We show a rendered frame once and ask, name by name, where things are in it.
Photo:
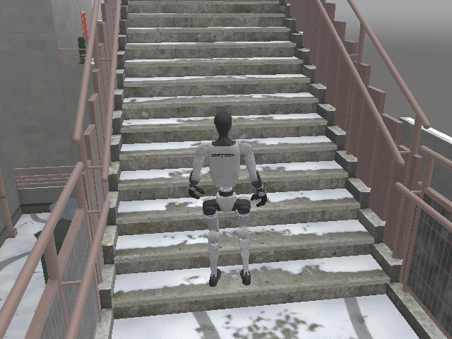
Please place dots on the left robot upper arm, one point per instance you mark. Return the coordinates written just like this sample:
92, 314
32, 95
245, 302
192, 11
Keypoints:
201, 150

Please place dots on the right robot hand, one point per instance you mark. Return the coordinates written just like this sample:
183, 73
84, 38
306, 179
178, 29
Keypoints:
263, 199

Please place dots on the robot right forearm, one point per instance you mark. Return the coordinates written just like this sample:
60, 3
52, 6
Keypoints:
259, 186

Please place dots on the left robot hand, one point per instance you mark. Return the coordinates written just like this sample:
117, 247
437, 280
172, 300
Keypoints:
193, 195

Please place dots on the robot left shin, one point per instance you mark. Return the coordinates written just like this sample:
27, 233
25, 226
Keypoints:
213, 253

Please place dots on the right robot upper arm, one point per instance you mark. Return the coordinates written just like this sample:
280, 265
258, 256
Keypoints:
247, 150

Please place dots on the robot left forearm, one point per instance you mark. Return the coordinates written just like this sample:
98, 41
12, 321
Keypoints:
193, 184

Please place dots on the left robot thigh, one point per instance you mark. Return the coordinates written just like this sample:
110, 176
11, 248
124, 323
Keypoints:
211, 214

